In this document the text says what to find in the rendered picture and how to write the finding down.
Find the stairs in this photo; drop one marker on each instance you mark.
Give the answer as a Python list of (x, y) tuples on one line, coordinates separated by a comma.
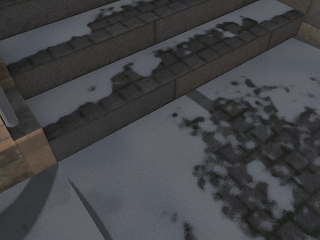
[(88, 68)]

